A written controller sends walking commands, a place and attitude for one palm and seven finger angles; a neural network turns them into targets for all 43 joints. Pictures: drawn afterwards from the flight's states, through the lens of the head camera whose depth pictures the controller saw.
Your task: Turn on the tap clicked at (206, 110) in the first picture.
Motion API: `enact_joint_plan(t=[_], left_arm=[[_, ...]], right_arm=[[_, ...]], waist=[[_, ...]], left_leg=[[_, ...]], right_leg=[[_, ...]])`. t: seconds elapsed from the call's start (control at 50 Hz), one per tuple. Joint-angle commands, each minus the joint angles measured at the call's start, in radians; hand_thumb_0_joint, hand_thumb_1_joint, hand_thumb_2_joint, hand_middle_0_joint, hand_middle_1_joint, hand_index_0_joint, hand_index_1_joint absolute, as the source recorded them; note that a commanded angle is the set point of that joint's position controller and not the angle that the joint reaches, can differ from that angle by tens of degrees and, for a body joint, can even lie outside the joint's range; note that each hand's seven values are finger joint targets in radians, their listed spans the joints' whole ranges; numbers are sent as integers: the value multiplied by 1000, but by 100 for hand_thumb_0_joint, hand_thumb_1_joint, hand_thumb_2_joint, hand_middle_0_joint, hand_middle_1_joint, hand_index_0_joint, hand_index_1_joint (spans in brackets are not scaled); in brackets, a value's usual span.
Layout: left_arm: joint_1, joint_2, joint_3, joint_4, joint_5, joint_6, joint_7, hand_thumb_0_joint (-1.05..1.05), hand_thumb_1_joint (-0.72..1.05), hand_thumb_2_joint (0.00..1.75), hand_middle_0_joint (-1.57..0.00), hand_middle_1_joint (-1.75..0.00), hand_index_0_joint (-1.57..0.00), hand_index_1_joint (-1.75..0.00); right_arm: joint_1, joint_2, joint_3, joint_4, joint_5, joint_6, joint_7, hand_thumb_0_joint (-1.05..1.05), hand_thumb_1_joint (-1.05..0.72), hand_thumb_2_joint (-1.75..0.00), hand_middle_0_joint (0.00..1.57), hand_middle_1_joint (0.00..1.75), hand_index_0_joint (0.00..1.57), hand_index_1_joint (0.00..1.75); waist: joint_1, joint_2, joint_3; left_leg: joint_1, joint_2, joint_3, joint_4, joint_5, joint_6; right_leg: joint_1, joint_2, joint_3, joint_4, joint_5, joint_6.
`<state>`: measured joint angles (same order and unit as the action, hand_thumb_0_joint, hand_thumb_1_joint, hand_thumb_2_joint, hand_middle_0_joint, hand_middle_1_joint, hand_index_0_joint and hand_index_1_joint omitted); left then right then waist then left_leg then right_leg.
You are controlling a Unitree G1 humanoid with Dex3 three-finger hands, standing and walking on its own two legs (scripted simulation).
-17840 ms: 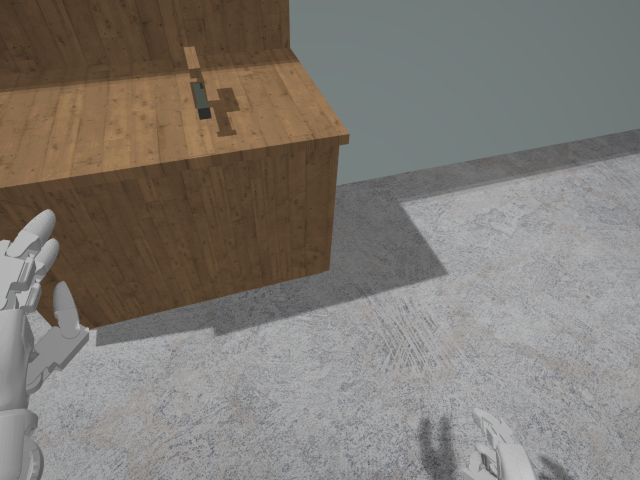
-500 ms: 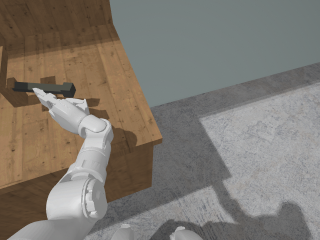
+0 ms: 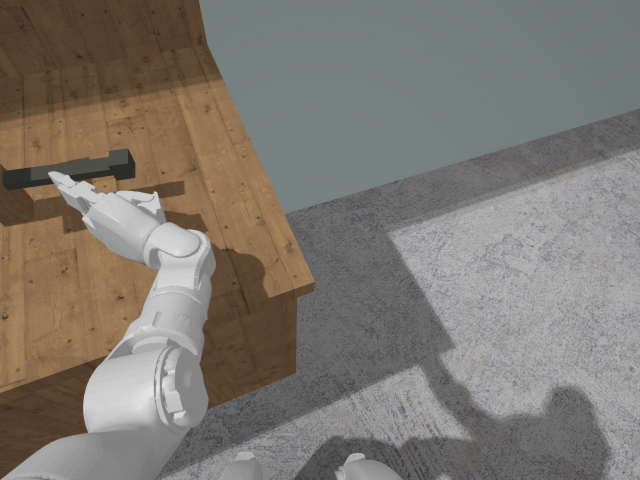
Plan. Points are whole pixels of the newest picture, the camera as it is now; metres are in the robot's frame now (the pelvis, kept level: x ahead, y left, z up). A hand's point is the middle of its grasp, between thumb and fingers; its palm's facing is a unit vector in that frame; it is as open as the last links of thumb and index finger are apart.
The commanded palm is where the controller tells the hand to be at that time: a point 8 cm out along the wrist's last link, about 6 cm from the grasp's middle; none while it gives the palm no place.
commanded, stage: lift the hand up off the lever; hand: left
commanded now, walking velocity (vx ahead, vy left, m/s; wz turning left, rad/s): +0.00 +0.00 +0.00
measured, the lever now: (122, 164) +0.52 +0.23 +0.06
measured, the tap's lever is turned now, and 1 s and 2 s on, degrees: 82 82 82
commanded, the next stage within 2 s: none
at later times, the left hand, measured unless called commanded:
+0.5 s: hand (154, 193) +0.47 +0.18 +0.07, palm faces +0.80 -0.58 -0.11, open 7.8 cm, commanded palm +0.40 +0.19 +0.08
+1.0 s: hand (139, 190) +0.45 +0.19 +0.10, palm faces +0.81 -0.57 -0.10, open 7.8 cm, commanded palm +0.39 +0.20 +0.10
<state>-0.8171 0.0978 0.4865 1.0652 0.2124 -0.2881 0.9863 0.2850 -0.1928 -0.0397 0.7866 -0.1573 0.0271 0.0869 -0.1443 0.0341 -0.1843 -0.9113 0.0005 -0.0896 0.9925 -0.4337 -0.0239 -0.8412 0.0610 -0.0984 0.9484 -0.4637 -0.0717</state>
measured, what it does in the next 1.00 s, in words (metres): stands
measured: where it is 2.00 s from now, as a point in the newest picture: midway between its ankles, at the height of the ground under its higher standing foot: outside the picture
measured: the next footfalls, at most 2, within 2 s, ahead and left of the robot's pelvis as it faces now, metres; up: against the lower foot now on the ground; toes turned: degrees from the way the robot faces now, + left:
none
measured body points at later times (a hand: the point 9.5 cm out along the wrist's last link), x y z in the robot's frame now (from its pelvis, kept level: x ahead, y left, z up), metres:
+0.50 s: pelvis +0.01 +0.00 +0.01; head +0.08 +0.01 +0.45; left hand +0.42 +0.21 +0.08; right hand +0.06 -0.24 -0.13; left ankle +0.02 +0.13 -0.67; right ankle -0.01 -0.08 -0.67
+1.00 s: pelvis +0.00 +0.00 +0.02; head +0.05 +0.00 +0.47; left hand +0.40 +0.22 +0.11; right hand +0.07 -0.25 -0.12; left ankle +0.02 +0.13 -0.67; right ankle -0.01 -0.08 -0.67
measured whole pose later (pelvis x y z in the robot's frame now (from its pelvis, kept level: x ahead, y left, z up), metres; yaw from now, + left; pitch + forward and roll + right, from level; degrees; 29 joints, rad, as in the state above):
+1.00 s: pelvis +0.00 +0.00 +0.02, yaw +1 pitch +15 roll -1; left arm -0.70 0.03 0.39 0.85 0.15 -0.15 0.92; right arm 0.27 -0.20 -0.04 0.77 -0.13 0.03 0.08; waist -0.10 0.04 -0.17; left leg -0.74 -0.01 -0.09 0.89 -0.40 -0.03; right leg -0.67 0.05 -0.10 0.85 -0.44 -0.07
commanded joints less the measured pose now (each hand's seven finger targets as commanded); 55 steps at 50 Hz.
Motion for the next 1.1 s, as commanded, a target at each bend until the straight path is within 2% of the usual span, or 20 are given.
enact_joint_plan(t=[0.0,0.08,0.14,0.28,0.32,0.34,0.36,0.42,0.44,0.46,0.48,0.54,0.62,0.72,0.82,0.84,0.86,0.94,1.0,1.08], left_arm=[[-452,166,-73,-230,46,-52,-10,0,90,90,-15,-15,-15,-15],[-436,123,-105,-266,43,-47,-16,0,90,90,-15,-15,-15,-15],[-389,144,-67,-256,12,-26,-26,0,90,90,-15,-15,-15,-15],[-366,74,-122,-283,4,10,-40,0,90,90,-15,-15,-15,-15],[-368,63,-129,-280,2,16,-39,0,90,90,-15,-15,-15,-15],[-371,87,-106,-293,1,17,-37,0,90,90,-15,-15,-15,-15],[-379,73,-121,-303,2,18,-36,0,90,90,-15,-15,-15,-15],[-372,79,-118,-333,8,21,-32,0,90,90,-15,-15,-15,-15],[-372,77,-119,-347,10,22,-32,0,90,90,-15,-15,-15,-15],[-375,54,-141,-349,9,27,-33,0,90,90,-15,-15,-15,-15],[-356,75,-121,-342,9,33,-35,0,90,90,-15,-15,-15,-15],[-322,78,-116,-368,1,50,-37,0,90,90,-15,-15,-15,-15],[-352,48,-151,-363,-5,68,-42,0,90,90,-15,-15,-15,-15],[-328,84,-120,-372,-11,70,-41,0,90,90,-15,-15,-15,-15],[-344,79,-137,-372,-11,80,-47,0,90,90,-15,-15,-15,-15],[-345,93,-127,-385,-10,79,-45,0,90,90,-15,-15,-15,-15],[-335,60,-154,-391,-15,81,-49,0,90,90,-15,-15,-15,-15],[-280,72,-141,-418,-26,92,-56,0,90,90,-15,-15,-15,-15],[-295,57,-162,-416,-34,104,-62,0,90,90,-15,-15,-15,-15],[-325,59,-164,-458,-29,99,-53,0,90,90,-15,-15,-15,-15]], right_arm=[[70,-145,-45,-73,7,-15,-10,0,-90,-90,20,30,20,30],[70,-144,-48,-70,6,-17,-4,0,-90,-90,20,30,20,30],[73,-147,-47,-73,11,-15,-5,0,-90,-90,20,30,20,30],[69,-145,-47,-77,16,-9,6,0,-90,-90,20,30,20,30],[62,-142,-44,-80,14,-12,6,0,-90,-90,20,30,20,30],[58,-146,-46,-77,15,-12,4,0,-90,-90,20,30,20,30],[54,-142,-45,-78,16,-12,5,0,-90,-90,20,30,20,30],[52,-140,-47,-83,14,-14,3,0,-90,-90,20,30,20,30],[49,-140,-48,-81,14,-13,3,0,-90,-90,20,30,20,30],[49,-136,-45,-82,13,-13,4,0,-90,-90,20,30,20,30],[50,-138,-47,-82,14,-12,2,0,-90,-90,20,30,20,30],[44,-139,-46,-89,18,-11,-2,0,-90,-90,20,30,20,30],[23,-135,-41,-92,24,-16,-7,0,-90,-90,20,30,20,30],[19,-134,-41,-93,26,-22,-14,0,-90,-90,20,30,20,30],[9,-135,-39,-95,33,-20,-20,0,-90,-90,20,30,20,30],[9,-139,-42,-90,33,-19,-22,0,-90,-90,20,30,20,30],[9,-133,-39,-96,34,-20,-20,0,-90,-90,20,30,20,30],[7,-136,-43,-100,38,-17,-22,0,-90,-90,20,30,20,30],[-5,-137,-40,-104,44,-16,-26,0,-90,-90,20,30,20,30],[-16,-133,-40,-100,43,-21,-27,0,-90,-90,20,30,20,30]], waist=[[-9,35,-413],[-9,49,-407],[7,21,-398],[9,24,-362],[6,-8,-347],[9,13,-348],[9,24,-353],[19,4,-379],[22,39,-378],[17,37,-377],[22,2,-376],[34,11,-382],[16,-17,-329],[32,-36,-349],[25,-31,-325],[30,-7,-324],[30,1,-331],[44,-7,-341],[34,-41,-293],[40,-12,-307]], left_leg=[[266,-16,45,-74,308,48],[316,-11,35,-80,346,42],[294,-16,36,-91,341,43],[338,-9,26,-107,382,32],[321,-14,33,-106,361,39],[325,-13,27,-107,362,36],[330,-13,26,-110,360,34],[340,-14,30,-106,378,34],[358,-11,25,-109,391,29],[365,-13,29,-108,399,30],[352,-12,27,-110,394,31],[351,-16,35,-119,399,31],[328,-19,41,-131,334,41],[319,-25,47,-136,323,44],[317,-26,49,-151,293,47],[335,-23,45,-157,303,44],[348,-25,47,-160,316,44],[357,-26,48,-167,332,42],[344,-25,48,-182,303,44],[375,-24,47,-188,306,43]], right_leg=[[253,-42,55,-148,405,58],[239,-34,43,-148,406,51],[281,-38,46,-155,427,53],[259,-36,31,-160,423,47],[272,-37,34,-171,429,51],[270,-39,36,-167,421,49],[264,-39,34,-164,410,48],[287,-39,34,-165,436,48],[278,-40,34,-162,431,45],[276,-39,32,-164,439,46],[293,-40,32,-166,442,47],[328,-43,38,-173,471,48],[324,-48,43,-199,437,55],[367,-53,53,-209,462,60],[369,-57,59,-225,435,61],[363,-54,57,-227,423,55],[367,-53,55,-226,434,55],[401,-54,55,-229,464,55],[397,-57,54,-248,433,57],[392,-54,52,-253,410,51]])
